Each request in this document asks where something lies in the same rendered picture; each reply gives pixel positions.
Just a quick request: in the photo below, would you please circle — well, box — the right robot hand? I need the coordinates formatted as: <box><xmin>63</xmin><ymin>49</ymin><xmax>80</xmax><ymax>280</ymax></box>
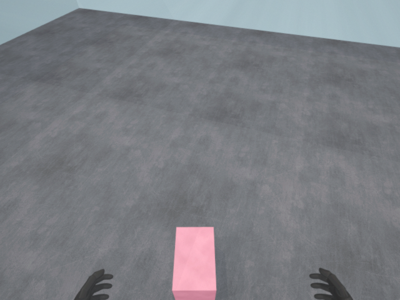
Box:
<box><xmin>309</xmin><ymin>268</ymin><xmax>353</xmax><ymax>300</ymax></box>

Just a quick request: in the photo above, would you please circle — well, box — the carton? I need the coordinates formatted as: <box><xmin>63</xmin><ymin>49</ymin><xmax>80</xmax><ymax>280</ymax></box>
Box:
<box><xmin>172</xmin><ymin>227</ymin><xmax>216</xmax><ymax>300</ymax></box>

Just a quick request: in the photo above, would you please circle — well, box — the left robot hand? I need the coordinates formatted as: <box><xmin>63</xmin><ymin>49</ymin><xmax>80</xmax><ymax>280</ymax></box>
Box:
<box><xmin>74</xmin><ymin>269</ymin><xmax>113</xmax><ymax>300</ymax></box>

